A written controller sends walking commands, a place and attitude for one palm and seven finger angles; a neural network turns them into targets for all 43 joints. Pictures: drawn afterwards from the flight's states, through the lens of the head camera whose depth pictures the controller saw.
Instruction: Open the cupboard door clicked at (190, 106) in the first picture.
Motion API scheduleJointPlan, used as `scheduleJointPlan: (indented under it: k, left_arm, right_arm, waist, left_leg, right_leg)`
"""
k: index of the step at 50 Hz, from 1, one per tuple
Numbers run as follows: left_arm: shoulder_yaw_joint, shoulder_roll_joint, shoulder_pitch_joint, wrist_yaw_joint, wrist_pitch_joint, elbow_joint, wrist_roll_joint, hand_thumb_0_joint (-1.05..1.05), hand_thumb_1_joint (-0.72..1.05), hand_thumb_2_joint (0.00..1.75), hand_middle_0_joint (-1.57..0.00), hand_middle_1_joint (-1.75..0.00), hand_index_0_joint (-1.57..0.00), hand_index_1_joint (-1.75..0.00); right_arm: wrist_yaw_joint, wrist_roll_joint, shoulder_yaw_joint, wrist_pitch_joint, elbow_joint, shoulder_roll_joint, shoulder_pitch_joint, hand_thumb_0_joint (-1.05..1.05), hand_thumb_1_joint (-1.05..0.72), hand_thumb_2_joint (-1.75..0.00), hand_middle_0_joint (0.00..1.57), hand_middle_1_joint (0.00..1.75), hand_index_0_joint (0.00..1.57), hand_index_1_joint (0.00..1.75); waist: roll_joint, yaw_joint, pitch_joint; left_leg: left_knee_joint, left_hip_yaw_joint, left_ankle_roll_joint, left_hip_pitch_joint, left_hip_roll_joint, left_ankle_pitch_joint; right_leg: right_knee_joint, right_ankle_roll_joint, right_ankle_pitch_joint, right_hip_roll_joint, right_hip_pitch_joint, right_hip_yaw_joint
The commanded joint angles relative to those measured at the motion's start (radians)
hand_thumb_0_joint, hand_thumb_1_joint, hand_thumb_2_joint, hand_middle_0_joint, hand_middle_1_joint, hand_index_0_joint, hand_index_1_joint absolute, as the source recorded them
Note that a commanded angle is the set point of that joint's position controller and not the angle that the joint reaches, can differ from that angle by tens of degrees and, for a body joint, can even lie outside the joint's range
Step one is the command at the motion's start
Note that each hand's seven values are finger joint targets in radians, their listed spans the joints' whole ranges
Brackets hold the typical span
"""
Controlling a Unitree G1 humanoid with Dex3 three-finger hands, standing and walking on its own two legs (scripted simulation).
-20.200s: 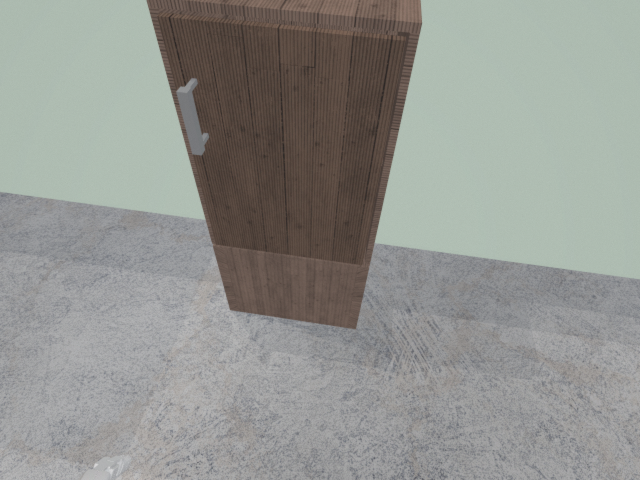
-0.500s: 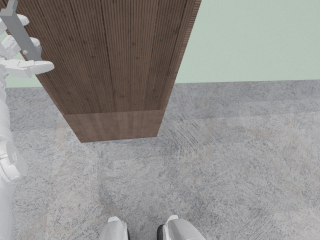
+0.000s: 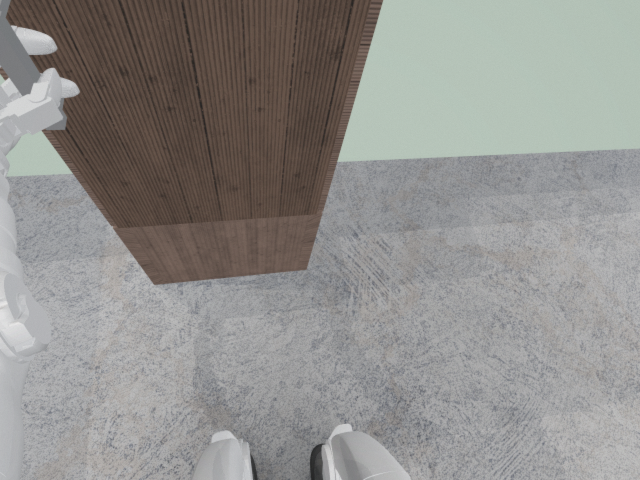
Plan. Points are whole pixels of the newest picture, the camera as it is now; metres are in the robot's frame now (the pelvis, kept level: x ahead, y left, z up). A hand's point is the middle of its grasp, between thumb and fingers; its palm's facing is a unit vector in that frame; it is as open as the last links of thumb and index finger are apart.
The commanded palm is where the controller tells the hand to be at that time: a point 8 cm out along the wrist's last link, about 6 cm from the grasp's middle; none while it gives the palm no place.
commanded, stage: pull the door open along its arc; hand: left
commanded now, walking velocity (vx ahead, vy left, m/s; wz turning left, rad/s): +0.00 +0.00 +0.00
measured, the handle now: (30, 65) +0.58 +0.26 +0.11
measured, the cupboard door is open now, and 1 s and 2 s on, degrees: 0 35 44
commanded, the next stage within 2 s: open thumb and fingers to let go in 1.10 s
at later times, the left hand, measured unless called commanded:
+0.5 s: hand (56, 148) +0.47 +0.22 +0.10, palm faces +0.00 -1.00 +0.00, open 5.5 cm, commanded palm +0.42 +0.27 +0.10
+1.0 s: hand (155, 269) +0.33 +0.12 +0.10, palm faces +0.46 -0.89 +0.02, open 5.8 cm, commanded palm +0.27 +0.15 +0.10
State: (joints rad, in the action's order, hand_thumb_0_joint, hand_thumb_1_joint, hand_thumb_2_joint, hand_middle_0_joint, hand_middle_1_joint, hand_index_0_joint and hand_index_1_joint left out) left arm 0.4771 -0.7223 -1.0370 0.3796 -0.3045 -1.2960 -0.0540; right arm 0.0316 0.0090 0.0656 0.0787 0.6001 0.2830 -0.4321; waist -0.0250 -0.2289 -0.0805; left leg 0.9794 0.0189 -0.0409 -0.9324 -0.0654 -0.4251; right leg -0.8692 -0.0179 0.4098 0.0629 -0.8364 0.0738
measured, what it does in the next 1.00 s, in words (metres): stands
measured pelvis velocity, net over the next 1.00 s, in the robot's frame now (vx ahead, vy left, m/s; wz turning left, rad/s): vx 0.01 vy -0.03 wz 0.06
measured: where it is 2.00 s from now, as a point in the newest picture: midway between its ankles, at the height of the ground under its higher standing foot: outside the picture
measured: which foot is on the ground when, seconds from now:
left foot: down 0.00-1.00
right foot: down 0.00-1.00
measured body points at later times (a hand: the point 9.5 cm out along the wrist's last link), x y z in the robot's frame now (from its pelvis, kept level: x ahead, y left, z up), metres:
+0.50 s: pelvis +0.02 +0.00 +0.01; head +0.11 +0.02 +0.46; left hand +0.46 +0.28 +0.10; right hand +0.03 -0.27 -0.09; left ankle +0.01 +0.09 -0.68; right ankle +0.00 -0.12 -0.68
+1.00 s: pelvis +0.01 -0.03 +0.02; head +0.03 -0.03 +0.47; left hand +0.30 +0.17 +0.10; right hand +0.19 -0.23 -0.07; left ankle +0.01 +0.09 -0.68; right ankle +0.00 -0.12 -0.68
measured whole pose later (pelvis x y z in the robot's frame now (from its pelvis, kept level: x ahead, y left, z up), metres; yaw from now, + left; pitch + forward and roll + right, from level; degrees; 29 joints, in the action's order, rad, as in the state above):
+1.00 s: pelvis +0.01 -0.03 +0.02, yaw +3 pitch +8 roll -1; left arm 0.00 0.02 -0.04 -0.43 -0.15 -0.16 -0.02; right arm -0.03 -0.02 0.02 0.03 0.54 0.19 -0.23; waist -0.03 -0.01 -0.12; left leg 0.82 0.02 0.00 -0.56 -0.02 -0.40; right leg -0.80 -0.05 0.44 0.03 -0.50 0.08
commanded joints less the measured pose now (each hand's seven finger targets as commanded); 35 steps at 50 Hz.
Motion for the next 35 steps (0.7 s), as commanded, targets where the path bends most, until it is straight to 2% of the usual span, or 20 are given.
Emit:
scheduleJointPlan:
  k: [1, 2, 3, 4, 5, 6, 7, 8, 12, 17, 20, 23, 25, 26, 27, 28, 31, 32, 33, 35]
  left_arm:
    - [0.047, -0.378, -0.447, -0.038, -0.068, 0.192, -0.024, 0.0, 0.9, 0.9, -0.4, -1.35, -0.4, -1.35]
    - [0.036, -0.365, -0.458, -0.035, -0.064, 0.187, -0.028, 0.0, 0.9, 0.9, -0.4, -1.35, -0.4, -1.35]
    - [0.024, -0.337, -0.436, -0.031, -0.066, 0.211, -0.031, 0.0, 0.9, 0.9, -0.4, -1.35, -0.4, -1.35]
    - [-0.028, -0.25, -0.423, -0.026, -0.066, 0.225, -0.041, 0.0, 0.9, 0.9, -0.4, -1.35, -0.4, -1.35]
    - [-0.02, -0.239, -0.419, -0.027, -0.077, 0.26, -0.052, 0.0, 0.9, 0.9, -0.4, -1.35, -0.4, -1.35]
    - [0.011, -0.274, -0.388, -0.026, -0.077, 0.251, -0.051, 0.0, 0.9, 0.9, -0.4, -1.35, -0.4, -1.35]
    - [0.015, -0.273, -0.363, -0.027, -0.072, 0.254, -0.06, 0.0, 0.9, 0.9, -0.4, -1.35, -0.4, -1.35]
    - [0.015, -0.261, -0.335, -0.025, -0.065, 0.245, -0.066, 0.0, 0.9, 0.9, -0.4, -1.35, -0.4, -1.35]
    - [0.022, -0.237, -0.239, -0.017, -0.072, 0.332, -0.087, 0.0, 0.9, 0.9, -0.4, -1.35, -0.4, -1.35]
    - [0.013, -0.162, -0.016, -0.009, -0.061, 0.412, -0.129, 0.0, 0.9, 0.9, -0.4, -1.35, -0.4, -1.35]
    - [0.01, -0.112, 0.12, -0.01, -0.059, 0.528, -0.164, 0.0, 0.9, 0.9, -0.4, -1.35, -0.4, -1.35]
    - [-0.023, -0.03, 0.249, -0.011, -0.036, 0.592, -0.197, 0.0, 0.9, 0.9, -0.4, -1.35, -0.4, -1.35]
    - [-0.041, 0.003, 0.293, -0.02, -0.029, 0.664, -0.209, 0.0, 0.9, 0.9, -0.4, -1.35, -0.4, -1.35]
    - [0.094, 0.013, 0.277, -0.167, -0.018, 0.756, -0.262, 0.0, 0.9, 0.9, -0.4, -1.35, -0.4, -1.35]
    - [0.006, 0.126, 0.37, -0.24, 0.005, 0.775, -0.246, 0.0, 0.9, 0.9, -0.4, -1.35, -0.4, -1.35]
    - [-0.026, 0.198, 0.443, -0.286, 0.016, 0.813, -0.246, 0.0, 0.9, 0.9, -0.4, -1.35, -0.4, -1.35]
    - [-0.058, 0.271, 0.57, -0.434, 0.028, 0.984, -0.189, 0.0, 0.9, 0.9, -0.4, -1.35, -0.4, -1.35]
    - [-0.103, 0.318, 0.581, -0.483, 0.033, 1.043, -0.154, 0.0, 0.9, 0.9, -0.4, -1.35, -0.4, -1.35]
    - [-0.13, 0.348, 0.605, -0.531, 0.038, 1.093, -0.124, 0.0, 0.9, 0.9, -0.4, -1.35, -0.4, -1.35]
    - [-0.197, 0.404, 0.642, -0.594, 0.05, 1.129, -0.075, 0.0, 0.9, 0.9, -0.4, -1.35, -0.4, -1.35]
  right_arm:
    - [0.013, -0.004, -0.063, -0.013, -0.033, 0.205, -0.195, 0.0, -0.9, -0.9, 0.2, 0.3, 0.2, 0.3]
    - [0.013, -0.002, -0.063, -0.015, -0.031, 0.205, -0.194, 0.0, -0.9, -0.9, 0.2, 0.3, 0.2, 0.3]
    - [0.011, -0.005, -0.067, -0.019, -0.035, 0.203, -0.198, 0.0, -0.9, -0.9, 0.2, 0.3, 0.2, 0.3]
    - [0.006, -0.005, -0.07, -0.022, -0.034, 0.196, -0.194, 0.0, -0.9, -0.9, 0.2, 0.3, 0.2, 0.3]
    - [0.005, -0.009, -0.074, -0.025, -0.031, 0.197, -0.2, 0.0, -0.9, -0.9, 0.2, 0.3, 0.2, 0.3]
    - [0.005, -0.009, -0.077, -0.024, -0.027, 0.202, -0.2, 0.0, -0.9, -0.9, 0.2, 0.3, 0.2, 0.3]
    - [0.002, -0.007, -0.076, -0.021, -0.032, 0.202, -0.199, 0.0, -0.9, -0.9, 0.2, 0.3, 0.2, 0.3]
    - [0.0, -0.006, -0.076, -0.02, -0.035, 0.202, -0.198, 0.0, -0.9, -0.9, 0.2, 0.3, 0.2, 0.3]
    - [-0.005, 0.0, -0.085, -0.015, -0.052, 0.195, -0.181, 0.0, -0.9, -0.9, 0.2, 0.3, 0.2, 0.3]
    - [-0.013, 0.012, -0.094, -0.007, -0.093, 0.183, -0.138, 0.0, -0.9, -0.9, 0.2, 0.3, 0.2, 0.3]
    - [-0.02, 0.02, -0.1, -0.008, -0.125, 0.174, -0.104, 0.0, -0.9, -0.9, 0.2, 0.3, 0.2, 0.3]
    - [-0.026, 0.032, -0.105, -0.015, -0.15, 0.16, -0.06, 0.0, -0.9, -0.9, 0.2, 0.3, 0.2, 0.3]
    - [-0.026, 0.038, -0.106, -0.022, -0.164, 0.155, -0.04, 0.0, -0.9, -0.9, 0.2, 0.3, 0.2, 0.3]
    - [-0.03, 0.025, -0.108, -0.039, -0.167, 0.123, -0.008, 0.0, -0.9, -0.9, 0.2, 0.3, 0.2, 0.3]
    - [-0.038, 0.026, -0.109, -0.054, -0.167, 0.117, 0.0, 0.0, -0.9, -0.9, 0.2, 0.3, 0.2, 0.3]
    - [-0.048, 0.027, -0.111, -0.064, -0.166, 0.114, 0.002, 0.0, -0.9, -0.9, 0.2, 0.3, 0.2, 0.3]
    - [-0.069, 0.012, -0.115, -0.085, -0.166, 0.103, 0.026, 0.0, -0.9, -0.9, 0.2, 0.3, 0.2, 0.3]
    - [-0.076, 0.007, -0.114, -0.088, -0.167, 0.096, 0.041, 0.0, -0.9, -0.9, 0.2, 0.3, 0.2, 0.3]
    - [-0.082, 0.001, -0.114, -0.089, -0.167, 0.092, 0.052, 0.0, -0.9, -0.9, 0.2, 0.3, 0.2, 0.3]
    - [-0.086, -0.007, -0.115, -0.085, -0.164, 0.092, 0.071, 0.0, -0.9, -0.9, 0.2, 0.3, 0.2, 0.3]
  waist:
    - [-0.157, 0.011, -0.441]
    - [-0.152, -0.001, -0.435]
    - [-0.18, 0.013, -0.465]
    - [-0.194, 0.006, -0.471]
    - [-0.211, 0.019, -0.508]
    - [-0.216, 0.03, -0.52]
    - [-0.209, 0.036, -0.517]
    - [-0.174, 0.042, -0.51]
    - [-0.169, 0.076, -0.542]
    - [-0.099, 0.119, -0.492]
    - [-0.112, 0.152, -0.489]
    - [-0.057, 0.162, -0.421]
    - [-0.067, 0.167, -0.398]
    - [-0.063, 0.258, -0.414]
    - [-0.109, 0.223, -0.394]
    - [-0.069, 0.224, -0.365]
    - [-0.048, 0.24, -0.404]
    - [-0.074, 0.233, -0.401]
    - [-0.061, 0.235, -0.412]
    - [-0.016, 0.214, -0.373]
  left_leg:
    - [-0.079, -0.081, -0.004, 0.382, 0.024, 0.358]
    - [-0.075, -0.075, -0.007, 0.373, 0.024, 0.341]
    - [-0.082, -0.08, -0.002, 0.404, 0.025, 0.349]
    - [-0.086, -0.082, 0.002, 0.448, 0.023, 0.362]
    - [-0.084, -0.09, 0.005, 0.495, 0.02, 0.405]
    - [-0.083, -0.09, 0.009, 0.508, 0.017, 0.419]
    - [-0.084, -0.085, 0.007, 0.498, 0.019, 0.419]
    - [-0.088, -0.083, 0.006, 0.476, 0.021, 0.407]
    - [-0.102, -0.066, 0.004, 0.495, 0.025, 0.447]
    - [-0.131, -0.038, -0.003, 0.457, 0.034, 0.461]
    - [-0.146, -0.027, -0.004, 0.482, 0.038, 0.511]
    - [-0.166, -0.011, -0.006, 0.452, 0.042, 0.483]
    - [-0.173, -0.011, -0.006, 0.47, 0.042, 0.507]
    - [-0.183, -0.016, 0.006, 0.447, 0.048, 0.524]
    - [-0.188, -0.012, 0.015, 0.488, 0.044, 0.55]
    - [-0.195, -0.022, 0.023, 0.5, 0.036, 0.575]
    - [-0.186, -0.016, 0.027, 0.531, 0.033, 0.679]
    - [-0.184, -0.013, 0.03, 0.546, 0.033, 0.695]
    - [-0.185, -0.018, 0.032, 0.556, 0.032, 0.695]
    - [-0.189, -0.022, 0.029, 0.548, 0.031, 0.639]
  right_leg:
    - [0.084, 0.012, -0.287, 0.013, 0.111, -0.051]
    - [0.089, 0.015, -0.28, 0.013, 0.107, -0.054]
    - [0.084, 0.011, -0.276, 0.012, 0.104, -0.05]
    - [0.089, 0.008, -0.273, 0.013, 0.076, -0.042]
    - [0.081, 0.002, -0.289, 0.014, 0.075, -0.037]
    - [0.08, 0.004, -0.294, 0.015, 0.071, -0.035]
    - [0.082, 0.004, -0.302, 0.017, 0.084, -0.038]
    - [0.081, 0.005, -0.303, 0.018, 0.104, -0.036]
    - [0.085, 0.005, -0.362, 0.019, 0.171, -0.038]
    - [0.097, 0.004, -0.428, 0.019, 0.259, -0.039]
    - [0.099, -0.002, -0.473, 0.018, 0.302, -0.037]
    - [0.113, 0.003, -0.494, 0.013, 0.335, -0.039]
    - [0.114, 0.0, -0.503, 0.011, 0.341, -0.036]
    - [0.117, 0.006, -0.491, 0.006, 0.352, -0.024]
    - [0.114, 0.009, -0.483, 0.005, 0.331, -0.02]
    - [0.116, 0.01, -0.465, 0.006, 0.309, -0.006]
    - [0.097, 0.013, -0.529, -0.001, 0.349, -0.008]
    - [0.095, 0.013, -0.536, -0.005, 0.345, -0.01]
    - [0.091, 0.011, -0.526, -0.007, 0.351, -0.008]
    - [0.1, 0.009, -0.505, -0.008, 0.353, -0.01]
